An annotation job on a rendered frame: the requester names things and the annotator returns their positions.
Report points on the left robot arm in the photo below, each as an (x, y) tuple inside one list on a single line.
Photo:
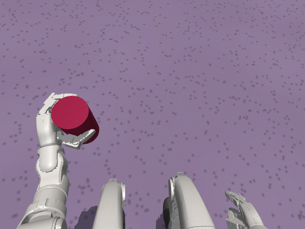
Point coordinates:
[(48, 210)]

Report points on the left robot hand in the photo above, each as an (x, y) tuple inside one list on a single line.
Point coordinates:
[(49, 134)]

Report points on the right robot hand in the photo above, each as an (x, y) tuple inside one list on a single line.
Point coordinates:
[(246, 217)]

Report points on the can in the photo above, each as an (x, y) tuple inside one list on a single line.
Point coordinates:
[(73, 116)]

